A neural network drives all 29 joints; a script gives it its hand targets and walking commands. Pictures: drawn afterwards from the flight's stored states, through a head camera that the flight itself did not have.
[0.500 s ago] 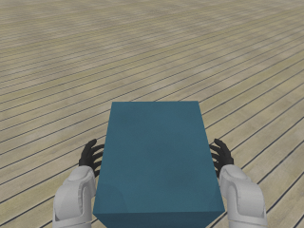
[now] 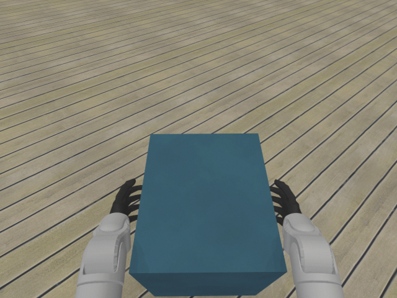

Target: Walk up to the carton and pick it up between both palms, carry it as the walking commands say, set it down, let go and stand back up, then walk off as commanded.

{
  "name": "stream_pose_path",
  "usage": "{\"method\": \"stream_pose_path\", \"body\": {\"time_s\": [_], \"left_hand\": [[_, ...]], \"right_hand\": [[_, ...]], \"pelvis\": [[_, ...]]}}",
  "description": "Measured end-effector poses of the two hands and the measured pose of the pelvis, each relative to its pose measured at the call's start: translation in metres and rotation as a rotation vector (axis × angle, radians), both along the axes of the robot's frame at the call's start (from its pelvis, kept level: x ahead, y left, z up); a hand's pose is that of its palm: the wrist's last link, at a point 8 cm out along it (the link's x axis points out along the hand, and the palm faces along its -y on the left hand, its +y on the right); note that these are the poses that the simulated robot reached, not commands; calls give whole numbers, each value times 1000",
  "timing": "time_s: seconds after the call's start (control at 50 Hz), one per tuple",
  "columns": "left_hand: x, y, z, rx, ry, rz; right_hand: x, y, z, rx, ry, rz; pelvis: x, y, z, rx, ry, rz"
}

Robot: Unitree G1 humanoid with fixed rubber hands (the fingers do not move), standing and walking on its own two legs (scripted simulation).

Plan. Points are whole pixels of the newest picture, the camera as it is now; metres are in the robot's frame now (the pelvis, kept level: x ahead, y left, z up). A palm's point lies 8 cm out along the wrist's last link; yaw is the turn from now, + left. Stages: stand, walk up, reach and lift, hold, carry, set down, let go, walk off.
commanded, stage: set down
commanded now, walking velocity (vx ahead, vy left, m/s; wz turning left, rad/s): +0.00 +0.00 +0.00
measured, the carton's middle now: (204, 217) +0.32 -0.01 -0.05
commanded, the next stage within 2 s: none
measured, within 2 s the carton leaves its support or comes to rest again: neither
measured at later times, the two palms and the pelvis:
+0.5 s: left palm (116, 221) +0.29 +0.18 -0.01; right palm (270, 216) +0.29 -0.16 -0.01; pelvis -0.03 +0.00 -0.02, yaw -2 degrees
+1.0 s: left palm (127, 227) +0.32 +0.18 -0.11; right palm (258, 222) +0.33 -0.16 -0.11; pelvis -0.02 +0.01 -0.06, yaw -2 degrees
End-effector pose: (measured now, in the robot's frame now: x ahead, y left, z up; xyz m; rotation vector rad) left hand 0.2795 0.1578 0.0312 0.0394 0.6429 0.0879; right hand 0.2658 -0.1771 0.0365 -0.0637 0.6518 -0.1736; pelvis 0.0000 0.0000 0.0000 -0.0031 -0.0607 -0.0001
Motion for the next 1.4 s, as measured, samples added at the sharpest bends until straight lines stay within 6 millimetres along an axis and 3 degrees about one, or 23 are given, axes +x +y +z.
{"method": "stream_pose_path", "body": {"time_s": [0.14, 0.22, 0.38, 0.54, 0.8, 1.08, 1.4], "left_hand": [[-26, 14, -13, -13, 29, 57], [-28, 19, -27, -12, 54, 69], [-3, 18, -41, -44, 48, 63], [18, 23, -50, -52, 37, 71], [31, 26, -105, -35, 64, 72], [49, 21, -158, -51, 49, 69], [68, 24, -208, -46, 42, 57]], "right_hand": [[-9, 13, -13, 21, 27, 37], [-7, 19, -27, 32, 51, 40], [9, 18, -40, 53, 44, -10], [32, 23, -49, 52, 32, 0], [47, 26, -109, 40, 61, 29], [63, 21, -157, 55, 44, 6], [79, 24, -210, 80, 36, -20]], "pelvis": [[-4, -1, -1, 3, -61, -19], [-14, -1, -7, 1, -81, -4], [-26, 3, -17, -4, -38, -25], [-26, 6, -21, -5, 48, -35], [-22, 12, -36, -7, 240, -28], [-28, 9, -69, -5, 455, -37], [-56, 6, -127, 0, 583, -47]]}}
